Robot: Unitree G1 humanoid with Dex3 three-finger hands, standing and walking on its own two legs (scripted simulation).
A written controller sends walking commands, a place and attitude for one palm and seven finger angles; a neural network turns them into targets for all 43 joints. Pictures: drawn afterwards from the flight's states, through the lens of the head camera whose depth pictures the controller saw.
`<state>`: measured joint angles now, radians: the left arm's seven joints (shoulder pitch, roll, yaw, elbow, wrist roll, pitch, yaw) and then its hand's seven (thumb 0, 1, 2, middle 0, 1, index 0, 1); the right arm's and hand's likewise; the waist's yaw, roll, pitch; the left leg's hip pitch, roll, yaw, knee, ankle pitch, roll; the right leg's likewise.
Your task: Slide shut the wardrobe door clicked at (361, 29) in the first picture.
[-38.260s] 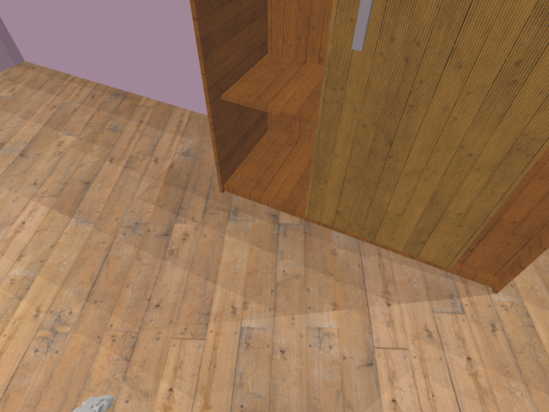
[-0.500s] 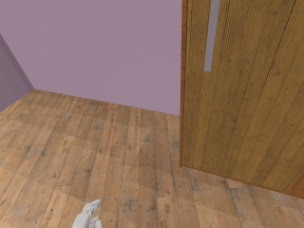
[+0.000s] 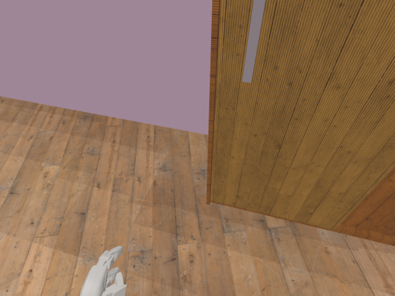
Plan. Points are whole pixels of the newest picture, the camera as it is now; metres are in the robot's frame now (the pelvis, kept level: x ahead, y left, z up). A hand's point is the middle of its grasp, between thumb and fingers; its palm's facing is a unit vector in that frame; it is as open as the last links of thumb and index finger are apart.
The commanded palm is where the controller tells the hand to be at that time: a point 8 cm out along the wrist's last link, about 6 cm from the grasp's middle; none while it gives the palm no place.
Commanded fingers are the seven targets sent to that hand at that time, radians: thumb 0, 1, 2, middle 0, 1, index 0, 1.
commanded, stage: stop stepping back and stand still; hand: right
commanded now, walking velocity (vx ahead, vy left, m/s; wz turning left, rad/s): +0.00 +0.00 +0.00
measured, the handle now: (256, 25) +0.69 -0.10 +0.25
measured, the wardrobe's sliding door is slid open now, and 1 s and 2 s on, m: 0.00 0.00 0.00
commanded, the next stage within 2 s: let the arm hang, fingers relaxed in 0.32 s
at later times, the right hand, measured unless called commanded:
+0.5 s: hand (379, 235) +0.23 -0.29 +0.08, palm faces +0.25 +0.83 -0.49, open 7.4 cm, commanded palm none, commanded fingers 0.00 -0.90 -0.90 0.20 0.30 0.20 0.30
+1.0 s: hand out of the picture -0.05 -0.23 -0.16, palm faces +0.00 +0.97 -0.24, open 7.3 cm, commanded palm none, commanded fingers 0.00 -0.90 -0.90 0.20 0.30 0.20 0.30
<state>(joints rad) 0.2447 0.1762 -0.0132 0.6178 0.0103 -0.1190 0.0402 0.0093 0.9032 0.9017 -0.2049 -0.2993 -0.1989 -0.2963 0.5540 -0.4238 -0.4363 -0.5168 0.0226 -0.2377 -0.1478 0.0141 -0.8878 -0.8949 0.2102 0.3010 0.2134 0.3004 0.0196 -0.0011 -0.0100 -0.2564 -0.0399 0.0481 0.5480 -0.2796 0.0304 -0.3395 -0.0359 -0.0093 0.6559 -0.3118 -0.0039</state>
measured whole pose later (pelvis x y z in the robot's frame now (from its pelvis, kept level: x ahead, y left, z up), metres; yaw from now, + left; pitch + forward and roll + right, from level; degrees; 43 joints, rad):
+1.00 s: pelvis -0.01 -0.03 +0.01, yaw -1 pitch -1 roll +1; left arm 0.28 0.22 0.00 1.10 0.02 0.02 0.02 0.01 0.91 0.90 -0.20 -0.30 -0.20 -0.30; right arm 0.30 -0.24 0.00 1.17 -0.01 0.02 -0.01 0.01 -0.93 -0.89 0.20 0.30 0.21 0.30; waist -0.01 -0.01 0.07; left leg -0.18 0.02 0.03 0.39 -0.20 -0.02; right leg -0.23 0.03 -0.02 0.43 -0.19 -0.05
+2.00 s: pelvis +0.02 +0.00 +0.02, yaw +0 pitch -1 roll +0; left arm 0.09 0.34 0.00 1.12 0.02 0.00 0.01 0.00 0.91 0.90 -0.20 -0.30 -0.20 -0.30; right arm 0.10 -0.33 0.00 1.15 -0.01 -0.01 0.00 0.01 -0.90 -0.89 0.20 0.30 0.21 0.30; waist 0.00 -0.02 0.05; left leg -0.09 0.00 0.04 0.29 -0.20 0.01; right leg -0.12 0.01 -0.02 0.30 -0.17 -0.02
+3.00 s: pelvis +0.02 +0.01 +0.02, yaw +1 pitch -2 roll +0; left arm 0.11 0.34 0.00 1.13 0.02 0.00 0.01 0.00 0.91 0.90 -0.20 -0.30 -0.20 -0.30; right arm 0.10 -0.32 0.00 1.15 -0.01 -0.02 0.00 0.01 -0.90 -0.89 0.20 0.30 0.21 0.30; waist 0.01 -0.01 0.05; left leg -0.06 -0.03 0.03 0.27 -0.18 0.03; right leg -0.09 -0.01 -0.02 0.29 -0.17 0.00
